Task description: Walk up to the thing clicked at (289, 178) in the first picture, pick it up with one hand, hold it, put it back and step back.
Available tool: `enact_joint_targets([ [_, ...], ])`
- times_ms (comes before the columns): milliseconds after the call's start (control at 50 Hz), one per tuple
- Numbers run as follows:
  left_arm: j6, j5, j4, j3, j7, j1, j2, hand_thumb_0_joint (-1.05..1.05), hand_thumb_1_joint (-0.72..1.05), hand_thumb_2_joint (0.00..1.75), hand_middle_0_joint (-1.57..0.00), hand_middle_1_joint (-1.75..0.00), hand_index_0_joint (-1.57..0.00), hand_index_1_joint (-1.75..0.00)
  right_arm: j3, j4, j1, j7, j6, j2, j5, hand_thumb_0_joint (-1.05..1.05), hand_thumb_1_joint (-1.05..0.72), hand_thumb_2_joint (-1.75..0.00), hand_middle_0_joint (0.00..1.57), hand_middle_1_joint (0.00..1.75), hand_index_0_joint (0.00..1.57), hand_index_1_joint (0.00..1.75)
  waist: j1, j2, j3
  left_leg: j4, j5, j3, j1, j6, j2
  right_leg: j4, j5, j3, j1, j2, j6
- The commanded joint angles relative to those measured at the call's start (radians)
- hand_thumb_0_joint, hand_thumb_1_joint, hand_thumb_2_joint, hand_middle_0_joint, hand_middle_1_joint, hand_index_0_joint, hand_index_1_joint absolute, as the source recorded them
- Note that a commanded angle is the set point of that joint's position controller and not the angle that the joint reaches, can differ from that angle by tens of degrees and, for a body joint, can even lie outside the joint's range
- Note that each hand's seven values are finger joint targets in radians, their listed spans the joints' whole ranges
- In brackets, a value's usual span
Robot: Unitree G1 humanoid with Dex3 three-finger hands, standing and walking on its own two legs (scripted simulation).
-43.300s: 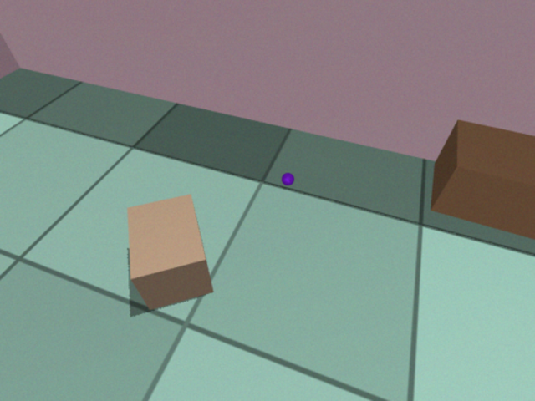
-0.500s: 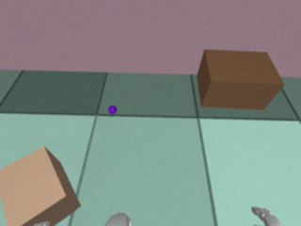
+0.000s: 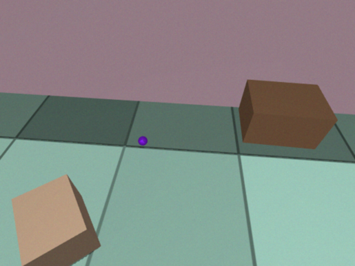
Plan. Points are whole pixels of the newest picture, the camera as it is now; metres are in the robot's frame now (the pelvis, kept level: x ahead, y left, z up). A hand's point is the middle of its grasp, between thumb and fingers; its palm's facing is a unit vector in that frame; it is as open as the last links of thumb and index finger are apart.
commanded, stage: step back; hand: left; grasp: from above
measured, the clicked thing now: (142, 140) +1.08 +0.26 -0.73
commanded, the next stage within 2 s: stand in 0.62 s
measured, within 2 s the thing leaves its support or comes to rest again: neither
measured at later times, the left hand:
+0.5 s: hand out of the picture +0.13 +0.29 -0.15, palm faces +0.05 -0.94 -0.35, open 7.4 cm
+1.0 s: hand out of the picture +0.11 +0.26 -0.14, palm faces +0.01 -0.95 -0.33, open 7.4 cm
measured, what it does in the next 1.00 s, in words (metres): stands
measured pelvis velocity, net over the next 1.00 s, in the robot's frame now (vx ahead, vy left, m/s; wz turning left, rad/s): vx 0.03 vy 0.01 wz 0.02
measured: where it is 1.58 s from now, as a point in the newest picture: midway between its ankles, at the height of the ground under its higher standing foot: outside the picture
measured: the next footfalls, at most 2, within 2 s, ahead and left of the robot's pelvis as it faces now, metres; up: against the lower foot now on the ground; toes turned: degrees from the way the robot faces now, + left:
none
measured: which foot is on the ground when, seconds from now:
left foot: down 0.00-1.00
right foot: down 0.00-1.00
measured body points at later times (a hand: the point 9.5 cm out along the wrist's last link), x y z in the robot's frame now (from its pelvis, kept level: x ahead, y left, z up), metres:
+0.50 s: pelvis +0.05 +0.02 +0.01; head +0.07 +0.03 +0.45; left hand +0.13 +0.34 -0.12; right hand +0.16 -0.27 -0.12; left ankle +0.05 +0.14 -0.73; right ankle +0.03 -0.12 -0.73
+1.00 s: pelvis +0.03 +0.01 +0.02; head +0.04 +0.02 +0.47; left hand +0.11 +0.31 -0.12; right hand +0.14 -0.28 -0.11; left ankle +0.05 +0.14 -0.73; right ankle +0.03 -0.12 -0.73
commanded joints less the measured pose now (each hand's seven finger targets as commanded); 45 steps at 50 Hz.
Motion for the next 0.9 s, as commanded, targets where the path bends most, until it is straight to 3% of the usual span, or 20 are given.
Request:
enact_joint_targets([
  [0,-0.047,0.024,-0.054,0.067,0.024,-0.002,0.306,0.00,0.90,0.90,-0.20,-0.30,-0.20,-0.30,-0.049,-0.083,-0.090,-0.022,-0.005,-0.206,0.013,0.00,-0.90,-0.90,0.20,0.30,0.20,0.30,0.048,-0.141,0.034,0.211,-0.270,-0.054,-0.263,0.017,-0.043,-0.386,-0.579,0.505,0.055,-0.334,-0.175],
  [20,-0.050,0.021,-0.083,0.068,0.024,-0.054,0.293,0.00,0.90,0.90,-0.20,-0.30,-0.20,-0.30,-0.055,-0.070,-0.062,-0.023,-0.009,-0.230,0.009,0.00,-0.90,-0.90,0.20,0.30,0.20,0.30,0.029,-0.090,0.076,0.256,-0.231,-0.071,-0.258,0.008,-0.002,-0.384,-0.540,0.527,0.009,-0.376,-0.215],
  [40,-0.057,0.017,-0.092,0.065,0.028,-0.078,0.267,0.00,0.90,0.90,-0.20,-0.30,-0.20,-0.30,-0.055,-0.060,-0.036,-0.020,-0.016,-0.230,0.014,0.00,-0.90,-0.90,0.20,0.30,0.20,0.30,0.016,-0.065,0.080,0.251,-0.198,-0.084,-0.271,0.013,0.014,-0.350,-0.384,0.470,0.042,-0.360,-0.218],
  [80,-0.059,0.017,-0.083,0.054,0.028,-0.088,0.241,0.00,0.90,0.90,-0.20,-0.30,-0.20,-0.30,-0.054,-0.044,-0.037,-0.018,-0.023,-0.211,0.013,0.00,-0.90,-0.90,0.20,0.30,0.20,0.30,0.017,-0.103,0.049,0.187,-0.176,-0.071,-0.198,0.015,0.028,-0.321,-0.222,0.338,0.014,-0.306,-0.180],
  [120,-0.054,0.014,-0.080,0.049,0.021,-0.107,0.243,0.00,0.90,0.90,-0.20,-0.30,-0.20,-0.30,-0.050,-0.032,-0.010,-0.013,-0.032,-0.196,0.010,0.00,-0.90,-0.90,0.20,0.30,0.20,0.30,0.006,-0.161,-0.002,0.064,-0.149,0.006,-0.099,0.011,0.020,-0.257,-0.047,0.232,0.022,-0.261,-0.153],
  [160,-0.040,0.006,-0.091,0.034,0.015,-0.137,0.222,0.00,0.90,0.90,-0.20,-0.30,-0.20,-0.30,-0.056,-0.007,0.024,-0.015,-0.038,-0.184,0.005,0.00,-0.90,-0.90,0.20,0.30,0.20,0.30,-0.028,-0.139,-0.035,-0.130,-0.004,0.063,0.062,0.010,-0.020,-0.146,0.072,0.133,-0.033,-0.203,-0.115],
  [180,-0.035,0.002,-0.092,0.017,0.014,-0.125,0.185,0.00,0.90,0.90,-0.20,-0.30,-0.20,-0.30,-0.064,-0.002,0.020,-0.022,-0.042,-0.196,-0.002,0.00,-0.90,-0.90,0.20,0.30,0.20,0.30,-0.034,-0.089,-0.061,-0.190,0.102,0.017,0.139,0.016,0.003,-0.069,0.169,0.092,-0.061,-0.172,-0.081],
  [200,-0.032,-0.008,-0.099,0.004,0.013,-0.123,0.142,0.00,0.90,0.90,-0.20,-0.30,-0.20,-0.30,-0.070,-0.005,0.013,-0.030,-0.047,-0.230,-0.010,0.00,-0.90,-0.90,0.20,0.30,0.20,0.30,-0.028,0.030,-0.083,-0.234,0.151,-0.144,0.157,0.042,0.122,0.038,0.166,0.037,-0.092,-0.109,-0.041],
  [220,-0.022,-0.025,-0.086,-0.002,0.013,-0.110,0.123,0.00,0.90,0.90,-0.20,-0.30,-0.20,-0.30,-0.066,-0.026,-0.062,-0.032,-0.050,-0.272,-0.005,0.00,-0.90,-0.90,0.20,0.30,0.20,0.30,0.008,0.125,-0.067,-0.295,0.017,-0.323,0.079,0.114,0.241,0.069,-0.078,-0.003,-0.107,-0.025,-0.001],
  [240,-0.016,-0.022,-0.063,0.011,0.018,-0.102,0.167,0.00,0.90,0.90,-0.20,-0.30,-0.20,-0.30,-0.070,-0.032,-0.097,-0.029,-0.046,-0.302,0.004,0.00,-0.90,-0.90,0.20,0.30,0.20,0.30,0.007,0.112,-0.058,-0.282,-0.028,-0.324,-0.012,0.184,0.276,0.070,-0.195,0.020,-0.007,-0.031,-0.007],
  [280,-0.027,-0.012,-0.052,0.002,0.019,-0.106,0.158,0.00,0.90,0.90,-0.20,-0.30,-0.20,-0.30,-0.052,-0.026,-0.135,-0.027,-0.042,-0.262,0.004,0.00,-0.90,-0.90,0.20,0.30,0.20,0.30,0.024,0.087,-0.063,-0.217,0.163,-0.204,0.031,0.133,0.211,-0.058,-0.071,0.024,0.031,-0.042,-0.018],
  [320,-0.041,-0.014,-0.023,0.007,0.027,-0.078,0.179,0.00,0.90,0.90,-0.20,-0.30,-0.20,-0.30,-0.043,-0.020,-0.148,-0.030,-0.042,-0.237,0.013,0.00,-0.90,-0.90,0.20,0.30,0.20,0.30,0.029,0.115,-0.109,-0.132,0.423,-0.100,0.039,0.070,0.148,-0.116,0.192,0.053,0.133,-0.076,-0.017],
  [360,-0.042,-0.015,-0.018,0.010,0.028,-0.108,0.205,0.00,0.90,0.90,-0.20,-0.30,-0.20,-0.30,-0.039,-0.007,-0.126,-0.034,-0.038,-0.217,0.021,0.00,-0.90,-0.90,0.20,0.30,0.20,0.30,0.003,0.060,-0.130,-0.112,0.419,-0.046,0.048,0.043,0.099,-0.092,0.321,0.085,0.167,-0.109,-0.029],
  [420,-0.037,-0.018,-0.013,0.004,0.035,-0.122,0.190,0.00,0.90,0.90,-0.20,-0.30,-0.20,-0.30,-0.046,0.011,-0.137,-0.038,-0.035,-0.225,0.024,0.00,-0.90,-0.90,0.20,0.30,0.20,0.30,0.004,0.046,-0.175,-0.091,0.534,-0.038,0.123,0.054,0.113,-0.074,0.389,0.055,0.164,-0.107,-0.028],
  [480,-0.032,-0.016,-0.009,-0.001,0.036,-0.146,0.182,0.00,0.90,0.90,-0.20,-0.30,-0.20,-0.30,-0.043,0.017,-0.158,-0.039,-0.029,-0.215,0.025,0.00,-0.90,-0.90,0.20,0.30,0.20,0.30,0.000,0.027,-0.163,-0.110,0.515,-0.036,0.127,0.061,0.119,-0.082,0.358,0.055,0.152,-0.104,-0.024],
  [580,-0.029,-0.010,0.006,-0.002,0.034,-0.170,0.185,0.00,0.90,0.90,-0.20,-0.30,-0.20,-0.30,-0.039,0.026,-0.208,-0.035,-0.025,-0.203,0.021,0.00,-0.90,-0.90,0.20,0.30,0.20,0.30,0.002,-0.007,-0.124,-0.153,0.371,-0.028,0.096,0.052,0.113,-0.125,0.318,0.073,0.157,-0.114,-0.023],
  [600,-0.024,-0.020,0.026,-0.020,0.031,-0.168,0.149,0.00,0.90,0.90,-0.20,-0.30,-0.20,-0.30,-0.025,0.033,-0.192,-0.033,-0.027,-0.209,0.029,0.00,-0.90,-0.90,0.20,0.30,0.20,0.30,-0.007,-0.011,-0.110,-0.189,0.453,-0.067,0.138,0.048,0.125,-0.156,0.356,0.081,0.139,-0.115,-0.012],
  [640,-0.025,-0.020,0.028,-0.022,0.031,-0.168,0.152,0.00,0.90,0.90,-0.20,-0.30,-0.20,-0.30,-0.027,0.042,-0.196,-0.033,-0.032,-0.220,0.029,0.00,-0.90,-0.90,0.20,0.30,0.20,0.30,-0.008,0.004,-0.124,-0.192,0.525,-0.060,0.178,0.043,0.132,-0.178,0.380,0.073,0.157,-0.111,0.000],
  [720,-0.029,-0.018,0.040,-0.023,0.031,-0.183,0.163,0.00,0.90,0.90,-0.20,-0.30,-0.20,-0.30,-0.022,0.047,-0.219,-0.030,-0.033,-0.212,0.031,0.00,-0.90,-0.90,0.20,0.30,0.20,0.30,-0.008,0.000,-0.141,-0.221,0.491,-0.051,0.209,0.033,0.131,-0.223,0.381,0.078,0.191,-0.123,0.003],
  [880,-0.030,-0.012,0.061,-0.024,0.024,-0.188,0.169,0.00,0.90,0.90,-0.20,-0.30,-0.20,-0.30,-0.012,0.067,-0.229,-0.025,-0.033,-0.206,0.030,0.00,-0.90,-0.90,0.20,0.30,0.20,0.30,-0.008,0.010,-0.106,-0.290,0.317,-0.043,0.187,0.021,0.126,-0.285,0.251,0.090,0.182,-0.127,0.002],
])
